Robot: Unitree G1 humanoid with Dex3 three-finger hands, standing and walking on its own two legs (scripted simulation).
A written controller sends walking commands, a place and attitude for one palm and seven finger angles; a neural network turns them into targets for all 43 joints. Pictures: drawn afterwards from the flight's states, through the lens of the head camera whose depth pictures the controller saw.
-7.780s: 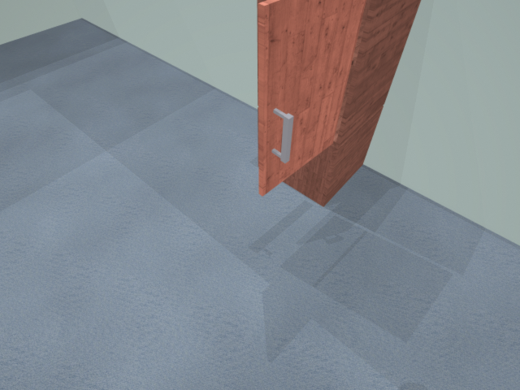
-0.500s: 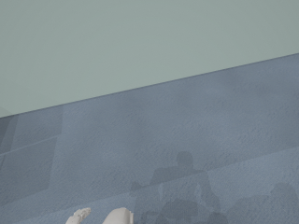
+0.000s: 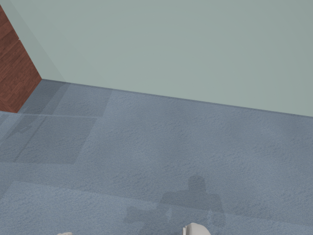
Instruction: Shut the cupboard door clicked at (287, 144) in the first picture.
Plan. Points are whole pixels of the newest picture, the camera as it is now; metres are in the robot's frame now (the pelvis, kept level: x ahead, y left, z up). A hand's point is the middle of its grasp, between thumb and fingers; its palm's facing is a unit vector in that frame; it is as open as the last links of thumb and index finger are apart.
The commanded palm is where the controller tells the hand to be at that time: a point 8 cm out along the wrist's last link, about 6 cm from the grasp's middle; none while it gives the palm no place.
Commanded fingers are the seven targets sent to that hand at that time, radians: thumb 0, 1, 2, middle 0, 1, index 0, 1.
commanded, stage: walk to a spot facing it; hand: left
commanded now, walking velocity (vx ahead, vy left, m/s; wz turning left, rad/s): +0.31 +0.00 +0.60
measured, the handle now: out of the picture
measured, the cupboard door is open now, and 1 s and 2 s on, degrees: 85 85 85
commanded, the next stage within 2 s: turn to face it in 1.72 s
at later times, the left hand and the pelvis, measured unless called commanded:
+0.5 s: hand out of the picture +0.13 +0.14 -0.14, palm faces +0.33 -0.90 -0.27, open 7.2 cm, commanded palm none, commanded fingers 0.00 0.90 0.90 -0.20 -0.30 -0.20 -0.30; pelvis +0.14 -0.07 +0.01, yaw +19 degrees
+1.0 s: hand (87, 187) +0.26 +0.24 -0.18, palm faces +0.55 -0.83 -0.12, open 7.4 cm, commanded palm none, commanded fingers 0.00 0.90 0.90 -0.20 -0.30 -0.20 -0.30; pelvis +0.31 +0.07 +0.00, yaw +31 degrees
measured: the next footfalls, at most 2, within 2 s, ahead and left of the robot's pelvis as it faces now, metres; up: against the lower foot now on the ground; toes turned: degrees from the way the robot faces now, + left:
right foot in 0.24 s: +0.14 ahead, -0.16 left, +0.00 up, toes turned +4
left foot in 0.78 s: +0.31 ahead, +0.10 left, +0.00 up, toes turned +34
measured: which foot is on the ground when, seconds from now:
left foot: down 0.00-0.24, up 0.26-0.76, down 0.78-1.00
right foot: up 0.00-0.22, down 0.24-0.78, up 0.80-1.00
